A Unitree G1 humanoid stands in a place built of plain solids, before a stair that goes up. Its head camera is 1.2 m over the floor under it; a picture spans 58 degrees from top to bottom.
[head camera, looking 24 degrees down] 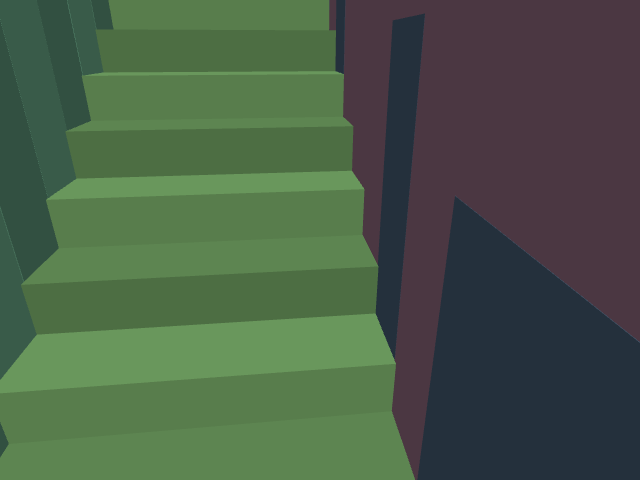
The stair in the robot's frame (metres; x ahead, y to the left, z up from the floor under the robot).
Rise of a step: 0.18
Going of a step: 0.26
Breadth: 1.10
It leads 6 degrees to the left of straight ahead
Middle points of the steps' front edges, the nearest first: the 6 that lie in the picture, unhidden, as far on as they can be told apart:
0.94 0.33 0.37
1.20 0.35 0.55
1.45 0.38 0.73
1.71 0.41 0.91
1.97 0.44 1.09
2.23 0.47 1.28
